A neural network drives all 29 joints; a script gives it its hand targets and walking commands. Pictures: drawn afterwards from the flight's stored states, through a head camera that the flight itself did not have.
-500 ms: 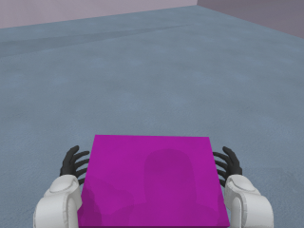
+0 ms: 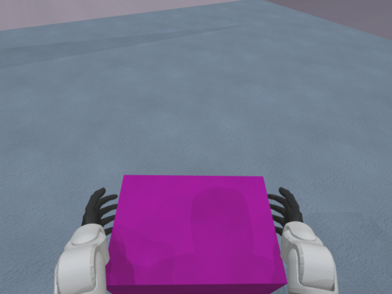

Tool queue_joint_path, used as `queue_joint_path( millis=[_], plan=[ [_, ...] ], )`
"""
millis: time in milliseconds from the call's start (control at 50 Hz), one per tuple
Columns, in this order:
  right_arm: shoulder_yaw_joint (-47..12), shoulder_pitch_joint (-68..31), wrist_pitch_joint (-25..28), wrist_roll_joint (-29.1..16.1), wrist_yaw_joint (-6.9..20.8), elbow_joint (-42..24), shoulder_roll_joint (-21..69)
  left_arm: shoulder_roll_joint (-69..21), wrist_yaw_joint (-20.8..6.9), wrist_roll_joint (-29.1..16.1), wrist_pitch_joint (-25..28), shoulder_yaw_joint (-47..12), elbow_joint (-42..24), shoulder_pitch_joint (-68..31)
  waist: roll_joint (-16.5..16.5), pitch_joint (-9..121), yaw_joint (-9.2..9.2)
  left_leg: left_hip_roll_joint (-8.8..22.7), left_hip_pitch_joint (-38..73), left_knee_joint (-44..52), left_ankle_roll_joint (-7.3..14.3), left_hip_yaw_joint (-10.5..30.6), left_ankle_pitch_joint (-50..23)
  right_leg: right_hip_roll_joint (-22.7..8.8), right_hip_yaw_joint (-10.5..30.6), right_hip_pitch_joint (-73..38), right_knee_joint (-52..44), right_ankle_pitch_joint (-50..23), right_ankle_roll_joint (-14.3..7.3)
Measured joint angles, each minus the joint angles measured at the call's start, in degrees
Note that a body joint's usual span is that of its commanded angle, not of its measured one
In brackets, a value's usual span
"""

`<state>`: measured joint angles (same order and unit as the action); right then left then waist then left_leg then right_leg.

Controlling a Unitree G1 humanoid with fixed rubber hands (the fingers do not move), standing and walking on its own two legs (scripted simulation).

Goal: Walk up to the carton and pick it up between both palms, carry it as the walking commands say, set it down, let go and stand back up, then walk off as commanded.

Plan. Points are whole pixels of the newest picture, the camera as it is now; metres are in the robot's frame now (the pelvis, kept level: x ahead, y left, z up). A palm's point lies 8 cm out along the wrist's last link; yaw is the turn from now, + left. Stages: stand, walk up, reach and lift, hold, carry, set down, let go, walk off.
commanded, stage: carry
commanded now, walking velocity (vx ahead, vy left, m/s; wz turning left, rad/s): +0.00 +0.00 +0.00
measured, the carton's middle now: (193, 242) +0.28 +0.00 -0.03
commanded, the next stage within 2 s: hold in 0.26 s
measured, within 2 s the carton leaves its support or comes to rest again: neither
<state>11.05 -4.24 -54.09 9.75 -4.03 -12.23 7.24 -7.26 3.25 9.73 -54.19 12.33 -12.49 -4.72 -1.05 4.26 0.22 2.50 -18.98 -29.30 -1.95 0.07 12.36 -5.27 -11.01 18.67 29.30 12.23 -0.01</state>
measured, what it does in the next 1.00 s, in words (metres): stands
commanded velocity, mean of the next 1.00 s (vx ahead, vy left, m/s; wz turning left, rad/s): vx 0.00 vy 0.00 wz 0.00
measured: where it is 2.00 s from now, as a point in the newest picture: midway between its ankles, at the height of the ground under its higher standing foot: outside the picture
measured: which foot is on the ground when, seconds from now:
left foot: down 0.00-1.00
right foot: down 0.00-1.00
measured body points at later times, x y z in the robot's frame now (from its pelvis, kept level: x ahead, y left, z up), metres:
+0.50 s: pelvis +0.00 +0.01 +0.01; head -0.03 +0.01 +0.46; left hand +0.34 +0.16 +0.06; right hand +0.29 -0.21 +0.05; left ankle +0.03 +0.13 -0.73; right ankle +0.03 -0.12 -0.74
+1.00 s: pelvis +0.04 +0.01 +0.02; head +0.03 +0.01 +0.47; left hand +0.34 +0.17 +0.03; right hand +0.29 -0.21 +0.03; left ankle +0.03 +0.13 -0.74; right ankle +0.03 -0.12 -0.74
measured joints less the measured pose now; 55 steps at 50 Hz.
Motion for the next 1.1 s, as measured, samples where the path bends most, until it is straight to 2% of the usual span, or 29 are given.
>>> queue_joint_path(
  millis=[260, 320, 380, 460, 540, 620, 680, 760, 900, 1020, 1100],
  plan=[
    [1.13, -1.9, 8.93, 2.98, 1.32, 11.17, -0.08, -0.03, -1.28, 2.93, 8.88, 1.5, 10.67, -1.52, 0.45, -0.75, 0.04, 0.21, 0.41, 0.16, -0.28, 0.07, -0.34, 0.05, -0.28, -0.4, 0.13, -0.04, -0.28],
    [3.15, -4.49, 12.66, 4.16, 1.87, 17.49, -0.2, 2.27, -2.9, 1.94, 13.05, 1.09, 18.43, -4.21, 0.09, -4.11, 0.36, -1.01, 4.83, 2.27, 1.16, 2.27, -0.75, 1.88, 2.01, -5.0, -3.16, -1.84, -0.24],
    [4.31, -6.5, 14.43, 4.57, 1.43, 20.53, -0.06, 4.17, -4.19, 1.78, 16.03, 1.23, 23.86, -7.03, -0.28, -5.04, 1.02, -1.85, 7.84, 4.29, 1.97, 4.02, -1.22, 3.41, 4.24, -7.87, -6.5, -3.16, -0.63],
    [6.31, -10.4, 15.16, 5.27, 2.41, 23.83, -0.36, 3.6, -5.59, 3.98, 17.07, 4.78, 28.42, -12.27, -0.14, -4.11, 0.3, -2.14, 10.56, 6.52, 2.12, 3.59, -1.28, 4.61, 7.57, -9.58, -9.31, -4.8, -0.28],
    [8.67, -13.76, 15.25, 6.41, 5.25, 27.79, -1.06, 3.06, -6.56, 6.48, 16.8, 7.42, 31.34, -15.43, 0.07, -2.59, -0.25, -2.37, 13.11, 8.96, 1.8, 2.8, -1.62, 4.97, 9.74, -11.26, -11.26, -5.4, 0.06],
    [9.12, -13.93, 15.24, 7.05, 7.68, 29.53, -1.87, 2.87, -7.21, 7.46, 16.18, 7.63, 31.52, -14.95, 0.3, -1.42, -0.55, -2.74, 15.4, 11.46, 1.9, 2.44, -1.99, 4.79, 10.66, -13.09, -13.09, -5.46, 0.48],
    [8.27, -12.25, 15.13, 7.19, 8.46, 28.77, -1.99, 2.64, -7.2, 7.36, 15.75, 6.74, 29.76, -12.65, 0.47, -0.92, -0.75, -2.97, 16.79, 13.35, 2.13, 2.36, -2.27, 4.61, 11.0, -14.26, -14.56, -5.53, 0.71],
    [5.83, -8.29, 14.72, 6.8, 8.47, 25.33, -1.71, 2.34, -7.03, 7.03, 15.54, 4.81, 25.53, -7.82, 0.72, -0.49, -0.75, -3.18, 17.88, 15.95, 2.31, 2.39, -2.9, 4.45, 11.29, -15.08, -16.62, -5.87, 0.9],
    [2.95, -1.3, 13.68, 6.1, 6.95, 15.75, -0.52, 0.99, -5.73, 4.38, 15.15, 1.47, 16.2, 0.03, 0.63, -2.09, -0.3, -3.29, 18.62, 20.08, 2.23, 2.76, -4.82, 4.4, 11.52, -15.22, -19.36, -6.98, 0.84],
    [4.02, -1.6, 16.07, 6.58, 7.68, 19.54, -0.55, -0.09, -6.73, 6.16, 16.92, 4.1, 20.15, -1.54, 0.39, -2.88, -2.75, -2.37, 17.7, 17.47, 1.85, 1.54, -3.28, 5.58, 13.13, -14.37, -18.2, -6.9, 0.49],
    [5.91, -4.03, 18.38, 7.43, 8.17, 23.93, -0.37, 0.09, -7.38, 7.0, 18.86, 5.84, 23.96, -3.66, 0.4, -4.01, -3.27, -2.24, 17.65, 15.43, 1.63, 1.88, -2.29, 5.85, 13.07, -14.31, -15.99, -5.76, 0.23]
  ],
)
